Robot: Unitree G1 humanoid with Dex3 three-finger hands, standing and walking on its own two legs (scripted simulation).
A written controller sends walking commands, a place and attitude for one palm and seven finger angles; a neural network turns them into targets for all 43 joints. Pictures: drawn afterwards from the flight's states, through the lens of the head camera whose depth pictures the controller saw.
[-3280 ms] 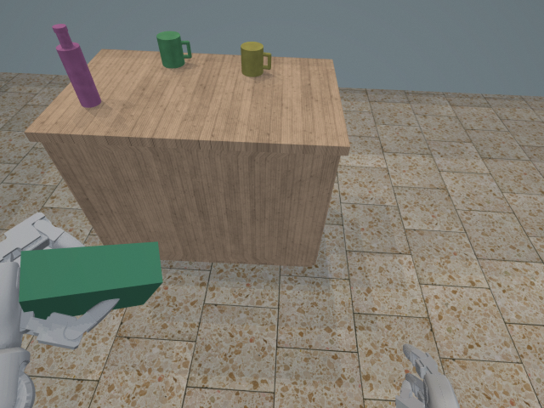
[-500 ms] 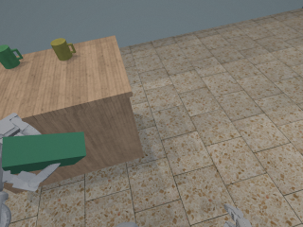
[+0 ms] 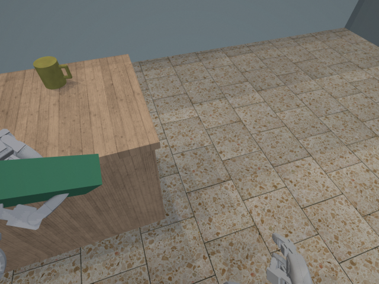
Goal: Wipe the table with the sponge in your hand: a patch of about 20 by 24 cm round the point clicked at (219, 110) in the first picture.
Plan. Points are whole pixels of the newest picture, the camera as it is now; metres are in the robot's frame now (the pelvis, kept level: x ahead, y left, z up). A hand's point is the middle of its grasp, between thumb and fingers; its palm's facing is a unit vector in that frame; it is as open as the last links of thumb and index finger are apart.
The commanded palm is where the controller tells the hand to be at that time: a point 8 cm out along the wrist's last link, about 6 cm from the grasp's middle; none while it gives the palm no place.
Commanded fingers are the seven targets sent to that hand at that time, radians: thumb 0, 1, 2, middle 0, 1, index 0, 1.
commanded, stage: take the last steps up to it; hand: left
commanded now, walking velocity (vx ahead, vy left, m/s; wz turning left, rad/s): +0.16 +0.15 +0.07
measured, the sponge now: (63, 179) +0.24 +0.21 +0.17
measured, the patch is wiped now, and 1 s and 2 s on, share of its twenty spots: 0.00 0.00 0.00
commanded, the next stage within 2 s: come to a stop and stand still in 0.02 s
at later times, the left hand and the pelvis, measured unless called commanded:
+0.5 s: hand (46, 171) +0.25 +0.23 +0.18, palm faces +0.35 -0.82 -0.44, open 8.9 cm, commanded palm +0.19 +0.29 +0.19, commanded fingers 0.00 0.10 1.30 -1.20 -1.60 -1.20 -1.60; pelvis +0.03 +0.01 +0.00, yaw +1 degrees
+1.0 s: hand (9, 218) +0.18 +0.25 +0.18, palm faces +0.39 -0.82 -0.41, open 8.9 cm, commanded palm +0.13 +0.29 +0.19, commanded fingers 0.00 0.10 1.30 -1.20 -1.60 -1.20 -1.60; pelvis -0.03 +0.01 +0.00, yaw +1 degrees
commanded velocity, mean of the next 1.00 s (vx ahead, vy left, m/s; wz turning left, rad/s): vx -0.04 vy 0.02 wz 0.01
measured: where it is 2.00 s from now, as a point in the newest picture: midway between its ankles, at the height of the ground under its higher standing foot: outside the picture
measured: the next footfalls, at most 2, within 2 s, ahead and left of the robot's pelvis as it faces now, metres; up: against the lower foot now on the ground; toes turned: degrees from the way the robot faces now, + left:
right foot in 0.14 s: +0.04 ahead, -0.08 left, +0.00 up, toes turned -2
left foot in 0.52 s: +0.06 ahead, +0.14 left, +0.00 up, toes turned -1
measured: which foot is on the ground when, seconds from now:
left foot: down 0.00-0.16, up 0.18-0.50, down 0.52-1.00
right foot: up 0.00-0.12, down 0.14-1.00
